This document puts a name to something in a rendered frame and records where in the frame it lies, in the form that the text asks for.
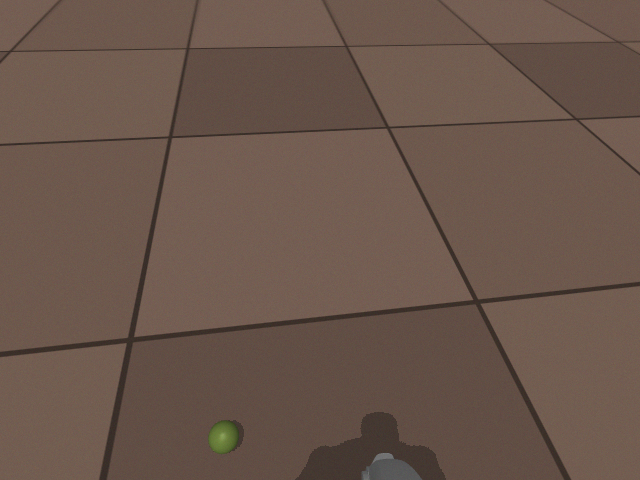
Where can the ball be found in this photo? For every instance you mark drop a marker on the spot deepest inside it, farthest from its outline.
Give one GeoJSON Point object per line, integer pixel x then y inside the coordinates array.
{"type": "Point", "coordinates": [223, 437]}

